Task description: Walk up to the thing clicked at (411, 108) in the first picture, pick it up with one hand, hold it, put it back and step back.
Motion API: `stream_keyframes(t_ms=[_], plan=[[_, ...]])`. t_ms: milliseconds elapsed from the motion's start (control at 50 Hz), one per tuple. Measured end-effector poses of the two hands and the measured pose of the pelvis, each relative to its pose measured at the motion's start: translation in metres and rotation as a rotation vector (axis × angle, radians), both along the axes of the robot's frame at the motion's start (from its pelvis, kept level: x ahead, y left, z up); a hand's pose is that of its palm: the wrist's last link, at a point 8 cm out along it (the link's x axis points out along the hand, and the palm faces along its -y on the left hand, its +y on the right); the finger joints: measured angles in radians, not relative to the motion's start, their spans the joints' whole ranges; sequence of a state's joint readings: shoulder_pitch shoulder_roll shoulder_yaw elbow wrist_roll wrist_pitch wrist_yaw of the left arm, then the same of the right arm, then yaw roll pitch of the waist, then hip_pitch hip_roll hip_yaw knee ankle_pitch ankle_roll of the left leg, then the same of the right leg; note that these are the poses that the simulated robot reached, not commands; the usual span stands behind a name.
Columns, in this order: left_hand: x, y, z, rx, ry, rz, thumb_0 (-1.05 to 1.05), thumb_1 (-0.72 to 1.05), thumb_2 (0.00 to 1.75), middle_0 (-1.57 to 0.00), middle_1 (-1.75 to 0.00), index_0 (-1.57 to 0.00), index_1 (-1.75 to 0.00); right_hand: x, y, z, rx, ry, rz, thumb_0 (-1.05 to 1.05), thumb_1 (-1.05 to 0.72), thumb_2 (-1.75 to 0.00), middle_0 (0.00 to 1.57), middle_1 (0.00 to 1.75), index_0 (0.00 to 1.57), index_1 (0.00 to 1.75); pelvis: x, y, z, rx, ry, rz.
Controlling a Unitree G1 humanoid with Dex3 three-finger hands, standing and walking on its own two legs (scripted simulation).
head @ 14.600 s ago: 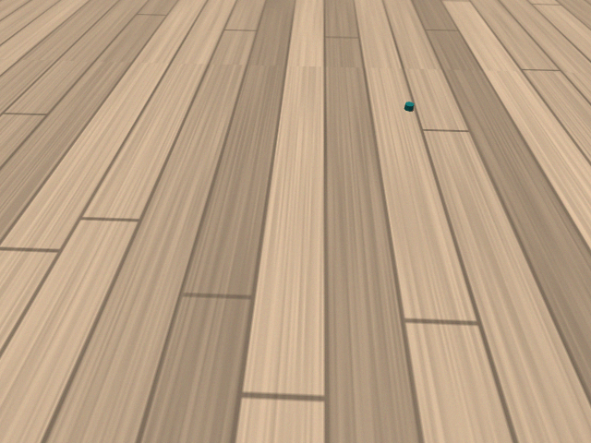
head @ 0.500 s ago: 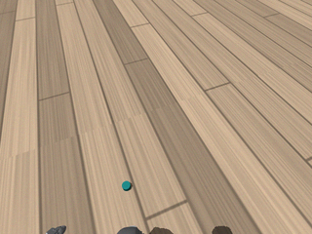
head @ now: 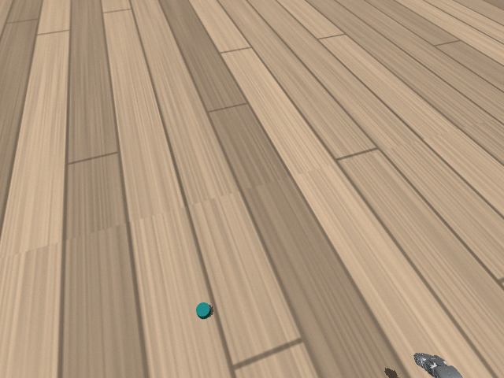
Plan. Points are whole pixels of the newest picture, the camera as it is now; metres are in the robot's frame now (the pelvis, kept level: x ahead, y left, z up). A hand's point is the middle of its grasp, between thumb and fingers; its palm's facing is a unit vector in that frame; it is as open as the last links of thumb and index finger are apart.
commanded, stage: walk up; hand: left
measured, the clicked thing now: (203, 310) +0.46 +0.23 -0.75
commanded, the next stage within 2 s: none
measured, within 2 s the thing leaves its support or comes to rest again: neither
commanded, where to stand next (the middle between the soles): +0.07 +0.00 m, yaw -1 degrees
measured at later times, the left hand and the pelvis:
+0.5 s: hand out of the picture +0.06 +0.26 -0.15, palm faces -0.03 -0.95 -0.32, open 7.4 cm; pelvis -0.01 +0.01 +0.01, yaw +0 degrees
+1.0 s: hand out of the picture +0.06 +0.27 -0.15, palm faces +0.00 -0.92 -0.39, open 7.4 cm; pelvis -0.03 -0.01 +0.00, yaw +1 degrees
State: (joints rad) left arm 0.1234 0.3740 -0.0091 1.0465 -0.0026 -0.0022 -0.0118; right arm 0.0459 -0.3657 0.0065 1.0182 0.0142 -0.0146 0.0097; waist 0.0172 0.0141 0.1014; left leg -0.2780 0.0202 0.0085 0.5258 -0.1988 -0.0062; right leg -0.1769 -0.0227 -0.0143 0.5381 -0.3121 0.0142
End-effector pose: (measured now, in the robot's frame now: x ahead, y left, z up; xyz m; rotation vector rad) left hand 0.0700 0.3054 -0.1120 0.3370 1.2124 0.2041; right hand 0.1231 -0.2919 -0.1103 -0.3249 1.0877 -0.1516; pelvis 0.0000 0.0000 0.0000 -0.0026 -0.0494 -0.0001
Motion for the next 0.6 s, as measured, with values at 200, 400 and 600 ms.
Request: stream_keyframes(t_ms=[200,400,600], plan=[[0.003,-0.001,0.008,-0.019,-0.006,0.011,0.01,0.9,0.9,-0.21,-0.3,-0.21,-0.3,-0.025,0.005,0.003,0.011,0.07,-0.029,0.01,-0.9,-0.9,0.2,0.3,0.21,0.29,-0.004,0.003,0.011,-0.005,-0.007,0.0],[-0.003,-0.002,0.002,-0.045,0.023,0.011,0.01,0.9,0.9,-0.21,-0.3,-0.21,-0.3,-0.062,0.001,0.005,-0.015,0.151,-0.077,0.01,-0.9,-0.9,0.2,0.3,0.21,0.29,-0.006,0.008,0.014,-0.006,0.002,0.0],[-0.017,-0.001,-0.001,-0.043,0.07,0.025,0.01,0.91,0.9,-0.21,-0.3,-0.21,-0.3,-0.067,0.003,0.004,-0.012,0.168,-0.086,0.01,-0.9,-0.9,0.2,0.3,0.21,0.29,-0.004,0.008,0.014,-0.006,0.013,0.003]])
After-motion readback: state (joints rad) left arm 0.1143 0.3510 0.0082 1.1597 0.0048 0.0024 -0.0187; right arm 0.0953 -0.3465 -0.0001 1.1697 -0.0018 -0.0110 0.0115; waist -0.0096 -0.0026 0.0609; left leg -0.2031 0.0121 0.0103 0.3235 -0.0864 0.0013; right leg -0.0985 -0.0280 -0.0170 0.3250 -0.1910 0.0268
